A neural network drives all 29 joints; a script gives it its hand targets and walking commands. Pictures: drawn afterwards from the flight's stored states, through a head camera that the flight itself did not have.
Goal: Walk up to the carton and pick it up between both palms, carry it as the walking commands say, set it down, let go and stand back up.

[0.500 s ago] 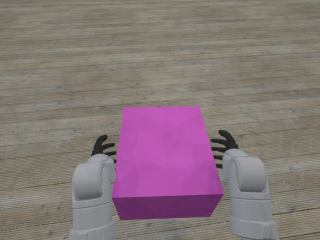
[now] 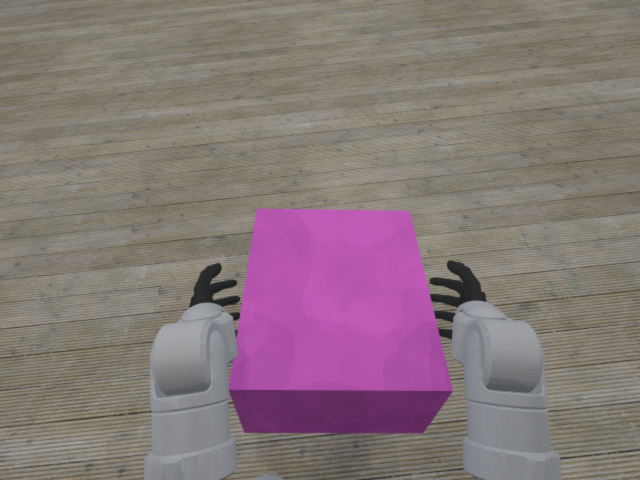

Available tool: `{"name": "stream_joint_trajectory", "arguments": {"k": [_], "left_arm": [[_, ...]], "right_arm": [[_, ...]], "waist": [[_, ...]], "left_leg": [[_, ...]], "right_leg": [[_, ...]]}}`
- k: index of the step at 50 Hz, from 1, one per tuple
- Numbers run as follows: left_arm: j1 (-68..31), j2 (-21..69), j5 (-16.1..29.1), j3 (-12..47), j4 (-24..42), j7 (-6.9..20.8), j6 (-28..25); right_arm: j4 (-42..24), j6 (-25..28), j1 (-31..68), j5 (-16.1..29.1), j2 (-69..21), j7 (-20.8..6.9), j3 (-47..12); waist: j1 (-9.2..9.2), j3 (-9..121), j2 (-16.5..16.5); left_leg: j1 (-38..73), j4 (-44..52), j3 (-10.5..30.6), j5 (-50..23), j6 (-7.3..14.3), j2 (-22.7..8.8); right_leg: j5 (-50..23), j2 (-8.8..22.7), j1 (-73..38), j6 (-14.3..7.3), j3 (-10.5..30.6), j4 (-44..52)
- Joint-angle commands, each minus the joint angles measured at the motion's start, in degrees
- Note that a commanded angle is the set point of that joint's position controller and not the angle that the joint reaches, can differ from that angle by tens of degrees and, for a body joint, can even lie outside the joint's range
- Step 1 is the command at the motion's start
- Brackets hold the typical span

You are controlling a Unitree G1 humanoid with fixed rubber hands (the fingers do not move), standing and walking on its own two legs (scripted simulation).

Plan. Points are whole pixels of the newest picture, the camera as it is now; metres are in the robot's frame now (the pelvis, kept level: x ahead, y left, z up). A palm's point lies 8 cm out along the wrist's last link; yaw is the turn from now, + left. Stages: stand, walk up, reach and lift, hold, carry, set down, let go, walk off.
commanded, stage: carry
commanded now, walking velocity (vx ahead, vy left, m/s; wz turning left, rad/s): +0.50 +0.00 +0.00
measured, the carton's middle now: (333, 312) +0.35 +0.00 +0.00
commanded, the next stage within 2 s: none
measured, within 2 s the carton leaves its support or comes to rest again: neither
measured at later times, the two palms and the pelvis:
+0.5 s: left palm (206, 185) +0.56 +0.20 +0.07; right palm (391, 174) +0.55 -0.11 +0.08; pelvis +0.25 +0.06 +0.00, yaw -3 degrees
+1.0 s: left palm (220, 101) +0.83 +0.21 +0.08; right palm (365, 92) +0.83 -0.09 +0.07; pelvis +0.53 +0.06 -0.01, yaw +1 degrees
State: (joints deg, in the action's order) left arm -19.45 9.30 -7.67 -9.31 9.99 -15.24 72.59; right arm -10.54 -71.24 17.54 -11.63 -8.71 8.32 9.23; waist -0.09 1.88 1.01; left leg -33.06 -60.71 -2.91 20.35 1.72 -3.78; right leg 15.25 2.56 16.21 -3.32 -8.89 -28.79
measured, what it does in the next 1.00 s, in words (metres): walks ahead: left foot, then right foot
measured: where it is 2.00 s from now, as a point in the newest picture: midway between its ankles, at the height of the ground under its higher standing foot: (322, 275)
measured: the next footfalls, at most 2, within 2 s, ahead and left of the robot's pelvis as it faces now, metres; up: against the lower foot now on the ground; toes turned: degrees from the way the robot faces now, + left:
left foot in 0.24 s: +0.24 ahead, +0.16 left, +0.00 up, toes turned +9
right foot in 0.62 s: +0.46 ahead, -0.06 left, +0.00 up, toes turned -9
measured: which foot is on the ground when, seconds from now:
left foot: up 0.00-0.22, down 0.24-0.62, up 0.64-0.96, down 0.98-1.00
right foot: down 0.00-0.24, up 0.26-0.60, down 0.62-1.00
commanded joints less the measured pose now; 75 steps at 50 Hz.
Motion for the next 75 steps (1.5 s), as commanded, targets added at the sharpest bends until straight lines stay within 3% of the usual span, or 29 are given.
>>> {"name": "stream_joint_trajectory", "arguments": {"k": [1, 8, 10, 11, 12, 13, 16, 23, 27, 29, 30, 31, 32, 36, 40, 45, 47, 48, 50, 51, 54, 64, 66, 67, 68, 69, 70, 74, 75], "left_arm": [[-31.7, 59.4, 29.1, 38.3, 2.4, 28.3, -1.1], [-28.2, 57.9, 27.5, 36.4, 0.2, 27.9, -0.3], [-31.9, 57.4, 28.4, 38.0, 4.4, 27.8, -0.3], [-33.0, 58.4, 28.7, 39.0, 4.3, 27.8, -0.2], [-32.6, 58.5, 28.8, 39.4, 4.8, 27.6, -0.5], [-34.3, 59.0, 29.5, 39.7, 3.4, 27.7, -0.4], [-35.9, 60.5, 29.9, 42.6, 7.9, 26.7, -1.9], [-29.1, 59.7, 29.5, 43.7, 11.4, 25.2, -2.2], [-23.8, 57.0, 28.2, 42.2, 7.9, 25.8, -1.2], [-24.7, 57.4, 28.2, 42.6, 7.1, 26.5, -0.9], [-25.8, 57.7, 27.9, 41.9, 6.4, 26.6, -0.8], [-26.7, 56.7, 27.1, 40.8, 5.0, 27.0, -0.6], [-23.6, 57.6, 25.6, 41.0, 2.4, 26.8, -0.5], [-29.5, 58.2, 29.0, 41.8, 9.3, 27.0, -1.6], [-27.8, 58.3, 29.0, 41.3, 8.5, 27.1, -1.9], [-25.5, 57.4, 28.6, 41.3, 8.2, 27.4, -1.7], [-26.2, 57.3, 28.4, 40.8, 7.6, 27.1, -1.0], [-27.7, 56.5, 28.0, 41.5, 8.2, 26.6, -0.8], [-28.3, 57.2, 28.1, 41.6, 5.7, 27.4, 0.0], [-27.3, 57.5, 28.4, 42.2, 3.2, 27.6, -0.1], [-28.1, 58.2, 28.3, 42.5, 7.2, 26.7, -1.7], [-25.4, 56.6, 28.0, 43.1, 7.3, 26.4, -1.3], [-27.7, 55.8, 28.4, 42.3, 6.6, 26.7, -1.1], [-26.7, 56.3, 28.3, 40.8, 5.8, 27.1, -0.8], [-25.2, 55.2, 27.1, 40.1, 3.7, 27.2, -0.6], [-23.8, 54.6, 25.7, 39.3, 0.3, 27.4, -0.3], [-26.2, 55.3, 26.1, 40.9, 1.7, 27.0, -0.4], [-29.2, 59.0, 29.1, 40.6, 6.6, 27.4, -1.5], [-30.6, 59.2, 29.8, 41.0, 10.5, 27.1, -2.2]], "right_arm": [[-7.2, 0.7, 38.0, 31.9, -61.1, -19.3, -43.4], [-5.0, -0.6, 35.7, 31.7, -60.8, -19.5, -42.1], [-2.6, -0.5, 31.3, 31.3, -61.3, -19.7, -41.1], [-5.2, -0.1, 33.5, 31.3, -60.7, -19.7, -41.2], [-4.0, 0.2, 31.8, 30.8, -59.8, -19.8, -41.2], [-5.9, 0.7, 35.7, 30.7, -58.3, -19.6, -40.4], [-6.5, 1.3, 34.0, 32.0, -61.2, -20.1, -40.7], [-11.0, 1.5, 28.6, 31.4, -58.4, -19.6, -40.2], [-9.7, 0.8, 24.1, 29.7, -56.5, -19.4, -41.8], [-10.6, 0.8, 26.5, 29.4, -55.6, -19.6, -42.1], [-11.2, 0.8, 29.6, 28.9, -55.6, -19.4, -41.9], [-10.4, 0.3, 29.9, 29.0, -56.6, -19.4, -42.9], [-7.5, -0.2, 28.5, 29.1, -57.3, -19.9, -43.1], [-8.3, 0.6, 29.4, 31.1, -59.3, -19.5, -43.4], [-9.4, 1.0, 29.8, 30.6, -58.9, -19.0, -43.3], [-15.3, 1.2, 33.9, 31.5, -57.4, -18.4, -44.7], [-10.8, 0.2, 29.3, 31.2, -58.3, -18.8, -43.4], [-8.2, 0.0, 26.9, 30.6, -57.5, -19.2, -42.3], [-6.2, 0.1, 27.5, 29.2, -56.8, -19.3, -41.3], [-7.7, 0.6, 30.1, 28.6, -55.5, -19.1, -40.9], [-7.6, 0.7, 27.9, 30.7, -58.9, -19.9, -41.9], [-6.4, 0.4, 23.3, 29.2, -55.9, -20.3, -40.6], [-5.9, 0.3, 24.6, 28.8, -56.0, -20.0, -41.0], [-7.3, 0.0, 27.4, 28.9, -55.5, -19.6, -42.0], [-7.4, -0.2, 28.1, 28.0, -54.3, -19.5, -41.6], [-4.8, -0.6, 27.9, 28.1, -54.8, -19.7, -41.7], [-2.4, -0.6, 25.9, 28.2, -56.5, -19.9, -42.1], [-8.2, 0.4, 31.4, 31.4, -59.4, -19.3, -43.2], [-10.0, 0.7, 32.4, 31.6, -60.0, -19.1, -43.1]], "waist": [[-1.18, 14.0, -10.6], [-1.14, 14.6, -16.5], [0.77, 21.4, -10.7], [2.43, 25.6, -4.1], [1.79, 27.6, 11.2], [1.34, 25.6, 16.6], [1.74, 26.3, 8.8], [1.66, 20.2, 10.4], [0.28, 20.5, 9.2], [-1.46, 26.0, 5.4], [-2.38, 28.4, -3.9], [-1.21, 26.4, -16.6], [-1.50, 24.1, -16.4], [-1.08, 25.7, -4.1], [-1.43, 22.4, -11.4], [-1.26, 19.0, -17.4], [0.65, 24.4, -10.8], [2.21, 27.1, -3.8], [1.71, 25.5, 16.1], [1.38, 27.3, 11.8], [1.69, 23.4, 3.3], [0.64, 16.6, 11.4], [-0.32, 19.0, 5.6], [-1.35, 23.1, 0.9], [-2.05, 24.9, -11.9], [-0.85, 23.4, -16.8], [-0.92, 21.4, -14.0], [-0.90, 25.4, -6.6], [-0.92, 27.2, -10.8]], "left_leg": [[-2.4, 13.0, -2.5, -4.5, -3.6, -2.3], [10.1, 30.1, -8.8, -10.1, -2.6, 2.3], [27.1, 38.9, -8.9, -11.8, -0.5, 4.2], [41.5, 40.2, 1.6, -10.6, 3.1, -4.1], [52.7, 42.1, 22.5, -22.6, 8.3, -17.5], [58.7, 43.3, 34.4, -40.9, 11.4, -22.5], [60.3, 38.6, 16.9, -48.5, 6.4, -17.0], [44.3, 45.9, 2.8, -31.7, 5.2, -11.5], [42.8, 33.6, -4.6, -54.2, 0.8, -8.5], [27.8, 20.3, -8.4, -44.3, -2.3, -4.7], [16.5, 9.2, -7.1, -30.2, -2.7, -2.6], [2.9, -1.4, -4.7, 3.8, -3.0, 3.8], [-3.4, -6.9, -0.2, 11.0, -1.9, 6.0], [-6.6, -3.2, 2.9, 4.3, -2.7, -1.0], [-2.1, 13.9, -1.1, 3.3, -3.3, -0.5], [7.1, 29.7, -9.3, -6.8, -3.5, 4.7], [24.4, 39.0, -10.5, -13.2, -2.3, 5.5], [38.6, 40.2, -4.5, -12.9, 0.2, 0.5], [55.9, 43.7, 29.9, -30.0, 10.9, -19.4], [58.2, 40.9, 31.5, -44.1, 12.7, -21.6], [57.1, 40.6, 16.8, -45.2, 7.2, -17.5], [38.2, 42.1, -1.6, -31.4, 2.0, -11.9], [33.0, 32.3, -6.1, -39.3, 0.1, -8.2], [26.3, 21.7, -7.6, -36.5, -1.9, -5.6], [12.8, 8.2, -8.7, -20.6, -3.8, -1.2], [0.9, 0.3, -5.0, 8.0, -3.7, 4.2], [-2.4, -5.8, 0.4, 9.8, -2.3, 3.5], [-4.5, -2.1, 1.8, 3.1, -3.4, -2.0], [-4.2, 1.7, 0.4, 1.7, -3.9, -1.0]], "right_leg": [[-6.8, 16.9, -14.8, -5.9, 14.6, 17.4], [-18.0, 14.7, -14.6, -2.2, 8.4, 10.9], [-32.6, 9.2, -11.3, 1.1, 1.6, -4.7], [-25.2, 6.8, 0.0, 4.2, -0.9, -17.0], [2.8, 0.5, 15.5, 5.9, 0.1, -30.6], [15.7, -4.5, 26.9, 5.8, 5.4, -41.2], [11.2, 1.2, 31.0, 5.1, 8.3, -37.1], [0.9, -0.4, 17.0, 5.0, 1.6, -9.5], [-9.4, -5.4, 0.5, 3.4, -4.7, 6.2], [-12.9, -1.4, -21.3, 0.9, -1.9, 5.7], [-15.3, 7.3, -30.2, -2.0, 10.1, 6.5], [-26.7, 17.9, -36.7, -7.3, 28.6, 8.7], [-37.9, 21.5, -37.0, -12.2, 37.6, 10.7], [-32.5, 18.3, -35.4, -7.1, 21.9, 9.2], [-21.9, 18.8, -26.4, -7.0, 16.6, 13.1], [-33.7, 14.3, -22.8, -2.9, 8.8, 8.9], [-35.8, 10.9, -16.3, 0.3, 1.9, -2.6], [-30.2, 8.5, -5.5, 2.8, -1.2, -13.1], [14.4, -3.7, 23.8, 5.5, 2.6, -36.7], [16.0, -2.2, 26.2, 4.2, 7.9, -43.4], [10.4, 1.1, 30.3, 4.4, 7.9, -34.3], [-4.8, -0.5, 7.7, 3.8, -0.4, -0.4], [-10.7, -3.6, -7.2, 3.7, -5.4, 5.0], [-11.1, -0.7, -18.5, 2.1, -0.1, 7.1], [-11.8, 10.5, -28.0, -2.3, 16.1, 9.0], [-16.9, 19.6, -32.8, -7.3, 34.1, 13.5], [-26.6, 21.0, -31.7, -7.8, 36.4, 13.5], [-24.3, 17.7, -30.1, -6.7, 21.8, 11.5], [-25.9, 17.1, -31.0, -6.2, 19.8, 11.3]]}}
